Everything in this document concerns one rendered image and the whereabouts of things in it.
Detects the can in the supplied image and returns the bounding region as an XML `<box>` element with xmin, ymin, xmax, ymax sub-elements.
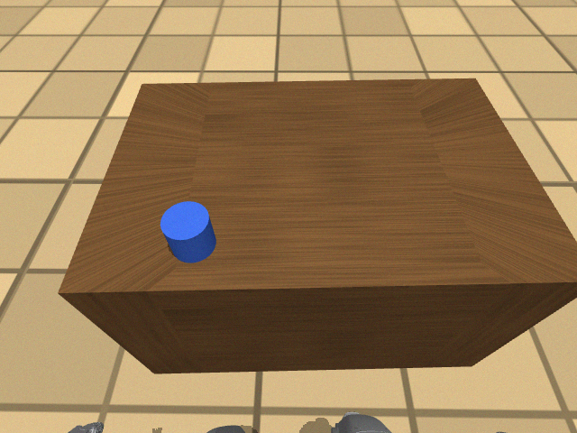
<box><xmin>160</xmin><ymin>201</ymin><xmax>216</xmax><ymax>263</ymax></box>

